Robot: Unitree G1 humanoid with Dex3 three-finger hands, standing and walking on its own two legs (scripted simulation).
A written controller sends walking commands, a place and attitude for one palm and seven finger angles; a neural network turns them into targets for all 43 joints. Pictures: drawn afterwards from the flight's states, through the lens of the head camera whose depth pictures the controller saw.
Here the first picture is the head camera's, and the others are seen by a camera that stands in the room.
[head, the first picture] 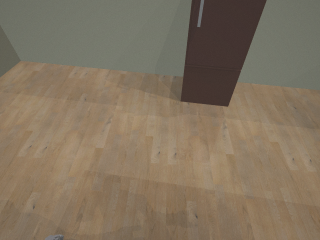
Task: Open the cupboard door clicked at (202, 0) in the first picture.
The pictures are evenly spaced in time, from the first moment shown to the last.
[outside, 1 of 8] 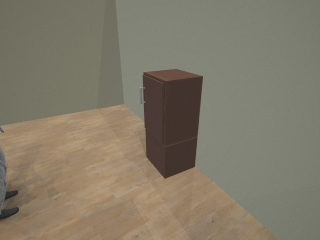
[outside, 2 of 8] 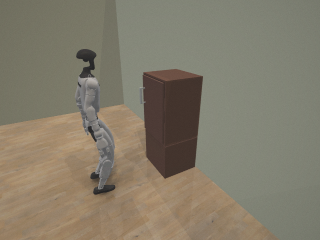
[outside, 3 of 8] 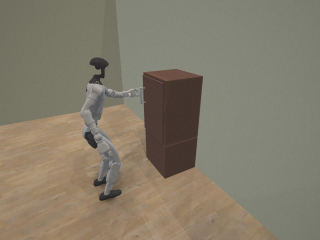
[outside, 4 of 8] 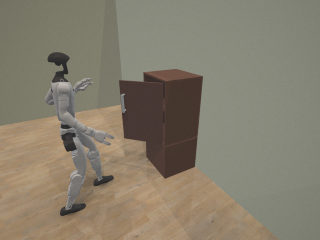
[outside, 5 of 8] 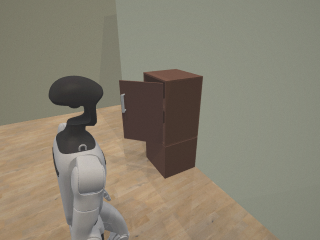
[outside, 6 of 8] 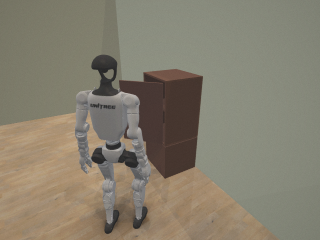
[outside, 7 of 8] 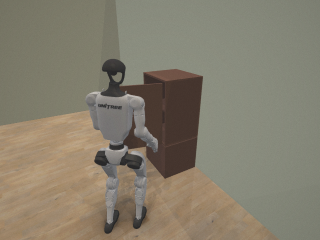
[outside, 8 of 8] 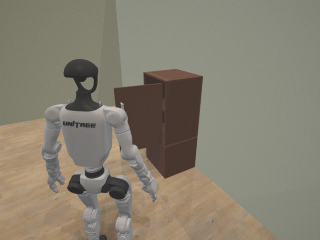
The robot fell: no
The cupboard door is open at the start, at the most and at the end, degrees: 0 83 83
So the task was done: yes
